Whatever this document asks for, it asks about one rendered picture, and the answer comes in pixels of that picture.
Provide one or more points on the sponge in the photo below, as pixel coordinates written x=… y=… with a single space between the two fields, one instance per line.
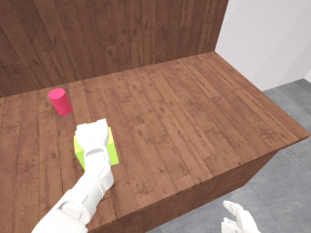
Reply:
x=110 y=146

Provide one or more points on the left robot upper arm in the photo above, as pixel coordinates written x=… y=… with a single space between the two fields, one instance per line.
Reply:
x=60 y=222

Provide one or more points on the table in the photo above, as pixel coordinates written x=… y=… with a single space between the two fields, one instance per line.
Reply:
x=188 y=128

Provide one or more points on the robot right hand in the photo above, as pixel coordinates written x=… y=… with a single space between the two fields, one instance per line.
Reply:
x=244 y=220

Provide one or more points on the robot left hand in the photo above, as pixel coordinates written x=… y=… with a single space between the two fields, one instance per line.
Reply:
x=93 y=134

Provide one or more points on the robot left forearm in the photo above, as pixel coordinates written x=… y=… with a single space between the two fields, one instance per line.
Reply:
x=80 y=202

